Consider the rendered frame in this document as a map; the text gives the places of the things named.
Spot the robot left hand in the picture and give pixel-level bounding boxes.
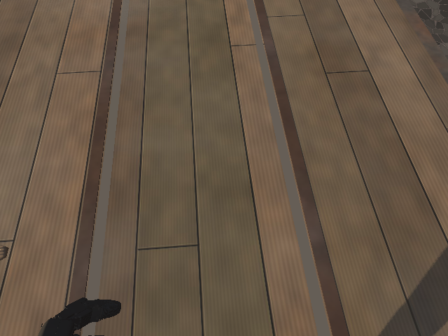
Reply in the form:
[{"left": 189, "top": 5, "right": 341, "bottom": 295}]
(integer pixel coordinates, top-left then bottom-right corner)
[{"left": 38, "top": 297, "right": 121, "bottom": 336}]

